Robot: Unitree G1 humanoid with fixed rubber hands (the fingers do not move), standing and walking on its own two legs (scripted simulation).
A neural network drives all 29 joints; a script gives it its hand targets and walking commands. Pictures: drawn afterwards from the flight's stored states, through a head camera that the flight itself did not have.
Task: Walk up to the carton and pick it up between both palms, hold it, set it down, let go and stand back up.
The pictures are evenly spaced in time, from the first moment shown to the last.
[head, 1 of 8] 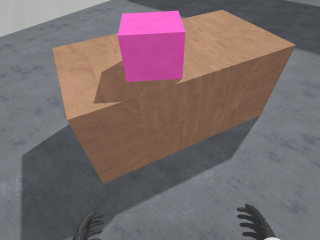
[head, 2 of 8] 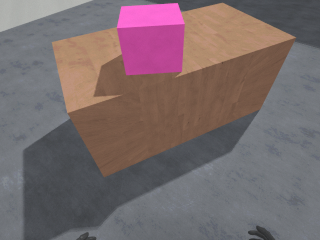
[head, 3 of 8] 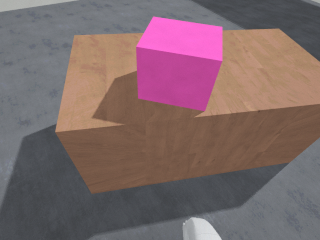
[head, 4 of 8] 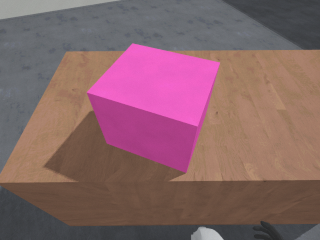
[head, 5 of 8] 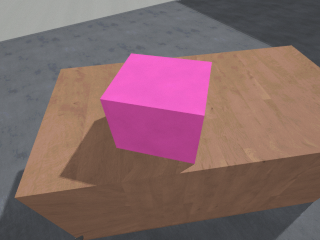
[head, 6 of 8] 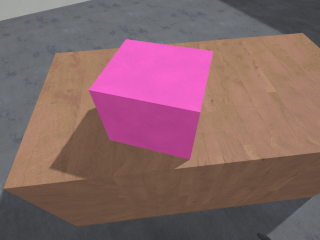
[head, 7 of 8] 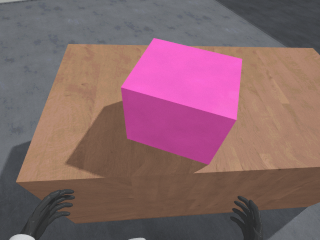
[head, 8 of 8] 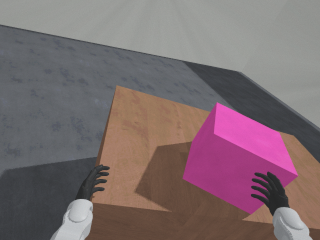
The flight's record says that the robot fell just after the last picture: yes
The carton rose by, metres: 0.00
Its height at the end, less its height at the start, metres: +0.00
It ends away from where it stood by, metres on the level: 0.00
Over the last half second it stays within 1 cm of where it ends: yes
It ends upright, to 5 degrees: yes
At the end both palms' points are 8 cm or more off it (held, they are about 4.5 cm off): yes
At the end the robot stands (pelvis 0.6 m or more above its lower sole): yes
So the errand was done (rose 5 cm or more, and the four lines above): no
